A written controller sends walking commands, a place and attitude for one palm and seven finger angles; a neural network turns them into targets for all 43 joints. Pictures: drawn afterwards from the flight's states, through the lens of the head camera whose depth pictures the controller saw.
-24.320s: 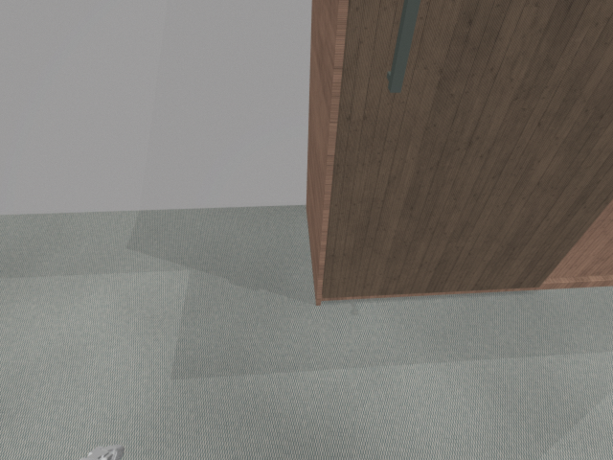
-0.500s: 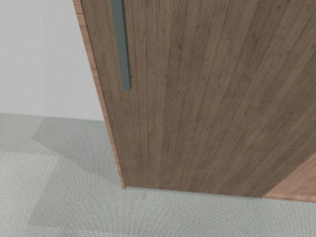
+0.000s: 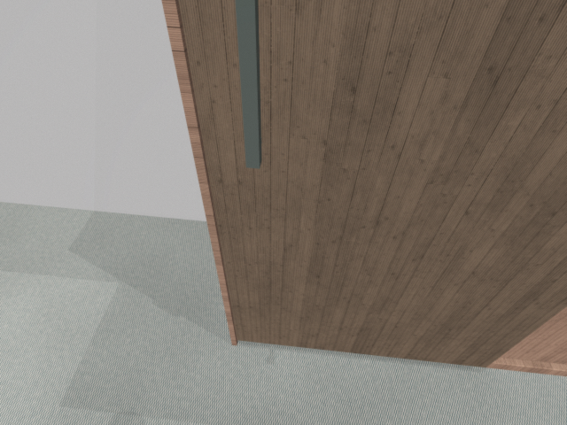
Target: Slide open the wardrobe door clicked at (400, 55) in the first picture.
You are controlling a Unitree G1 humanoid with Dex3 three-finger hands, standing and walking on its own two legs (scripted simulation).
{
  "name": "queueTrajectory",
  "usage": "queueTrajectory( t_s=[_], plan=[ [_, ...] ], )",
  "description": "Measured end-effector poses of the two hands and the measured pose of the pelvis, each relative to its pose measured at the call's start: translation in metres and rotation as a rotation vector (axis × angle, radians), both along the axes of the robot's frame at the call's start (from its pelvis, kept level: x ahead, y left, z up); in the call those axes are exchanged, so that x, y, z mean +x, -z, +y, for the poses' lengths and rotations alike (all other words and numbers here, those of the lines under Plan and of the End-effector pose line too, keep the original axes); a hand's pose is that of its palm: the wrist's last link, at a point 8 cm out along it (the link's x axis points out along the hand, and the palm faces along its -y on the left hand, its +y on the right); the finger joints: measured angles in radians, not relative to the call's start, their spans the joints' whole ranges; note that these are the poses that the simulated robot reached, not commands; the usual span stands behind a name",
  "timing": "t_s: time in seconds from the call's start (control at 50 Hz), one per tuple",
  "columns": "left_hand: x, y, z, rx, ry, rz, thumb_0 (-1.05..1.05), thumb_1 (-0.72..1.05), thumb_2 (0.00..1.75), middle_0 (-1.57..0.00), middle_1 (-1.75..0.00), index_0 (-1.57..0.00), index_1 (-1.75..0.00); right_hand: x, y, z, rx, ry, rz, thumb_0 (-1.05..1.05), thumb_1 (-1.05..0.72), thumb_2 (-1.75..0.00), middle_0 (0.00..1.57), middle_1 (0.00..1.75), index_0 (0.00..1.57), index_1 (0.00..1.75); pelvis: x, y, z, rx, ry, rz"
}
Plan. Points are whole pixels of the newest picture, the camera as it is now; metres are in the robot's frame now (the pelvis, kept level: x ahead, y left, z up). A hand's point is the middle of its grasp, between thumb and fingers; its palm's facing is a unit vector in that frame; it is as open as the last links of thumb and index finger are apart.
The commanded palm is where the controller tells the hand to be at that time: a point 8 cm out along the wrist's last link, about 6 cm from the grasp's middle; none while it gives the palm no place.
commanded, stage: come to a stop and stand still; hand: left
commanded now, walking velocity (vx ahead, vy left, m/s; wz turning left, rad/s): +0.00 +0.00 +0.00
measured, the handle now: (253, 82) +0.49 +0.08 +0.25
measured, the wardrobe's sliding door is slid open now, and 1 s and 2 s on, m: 0.00 0.00 0.00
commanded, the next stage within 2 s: look again from close up in 0.12 s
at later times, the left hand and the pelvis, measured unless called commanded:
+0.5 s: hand out of the picture -0.01 +0.18 -0.18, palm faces +0.00 -0.99 -0.17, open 7.4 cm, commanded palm none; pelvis +0.00 +0.02 +0.00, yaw +0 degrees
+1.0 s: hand out of the picture -0.01 +0.19 -0.17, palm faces -0.01 -0.98 -0.19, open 7.4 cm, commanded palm none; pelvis +0.00 +0.02 +0.01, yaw -1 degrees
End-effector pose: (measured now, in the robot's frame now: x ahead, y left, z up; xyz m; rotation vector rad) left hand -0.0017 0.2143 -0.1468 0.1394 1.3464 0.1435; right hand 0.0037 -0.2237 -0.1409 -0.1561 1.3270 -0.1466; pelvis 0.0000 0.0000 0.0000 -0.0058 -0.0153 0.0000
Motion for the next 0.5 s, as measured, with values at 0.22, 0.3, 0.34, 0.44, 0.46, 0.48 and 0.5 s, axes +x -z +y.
queueTrajectory(
  t_s=[0.22, 0.3, 0.34, 0.44, 0.46, 0.48, 0.5],
  plan=[
    [-0.008, 0.003, 0.007, -0.022, 0.004, 0.045, 0.01, 0.91, 0.89, -0.20, -0.30, -0.20, -0.30, 0.009, -0.008, 0.003, -0.024, -0.005, -0.001, 0.01, -0.92, -0.90, 0.20, 0.30, 0.20, 0.30, 0.001, -0.002, 0.007, -0.003, 0.003, -0.001],
    [-0.012, 0.004, 0.010, -0.025, 0.005, 0.059, 0.01, 0.91, 0.89, -0.20, -0.30, -0.20, -0.30, 0.009, -0.009, 0.006, -0.026, -0.004, 0.005, 0.01, -0.92, -0.90, 0.20, 0.30, 0.20, 0.30, 0.001, -0.003, 0.010, -0.004, 0.004, -0.002],
    [-0.013, 0.004, 0.012, -0.025, 0.005, 0.064, 0.01, 0.91, 0.89, -0.20, -0.30, -0.20, -0.30, 0.008, -0.009, 0.007, -0.027, -0.003, 0.010, 0.01, -0.92, -0.90, 0.20, 0.30, 0.20, 0.30, 0.001, -0.003, 0.012, -0.004, 0.004, -0.001],
    [-0.015, 0.003, 0.017, -0.022, 0.005, 0.073, 0.01, 0.91, 0.89, -0.20, -0.30, -0.20, -0.30, 0.004, -0.009, 0.011, -0.025, 0.000, 0.021, 0.01, -0.91, -0.90, 0.20, 0.30, 0.20, 0.30, 0.000, -0.004, 0.015, -0.004, 0.004, 0.000],
    [-0.016, 0.003, 0.018, -0.021, 0.005, 0.074, 0.01, 0.91, 0.89, -0.20, -0.30, -0.20, -0.30, 0.004, -0.009, 0.012, -0.024, 0.000, 0.023, 0.01, -0.91, -0.90, 0.20, 0.30, 0.20, 0.30, 0.000, -0.004, 0.015, -0.003, 0.004, 0.000],
    [-0.016, 0.003, 0.019, -0.020, 0.005, 0.075, 0.01, 0.91, 0.89, -0.20, -0.30, -0.20, -0.30, 0.003, -0.009, 0.012, -0.023, 0.002, 0.024, 0.01, -0.91, -0.90, 0.20, 0.30, 0.20, 0.30, 0.000, -0.004, 0.016, -0.003, 0.004, 0.000],
    [-0.016, 0.003, 0.020, -0.018, 0.005, 0.076, 0.01, 0.91, 0.89, -0.20, -0.30, -0.20, -0.30, 0.002, -0.009, 0.013, -0.023, 0.003, 0.026, 0.01, -0.91, -0.90, 0.20, 0.30, 0.20, 0.30, 0.000, -0.004, 0.016, -0.003, 0.004, 0.000]
  ],
)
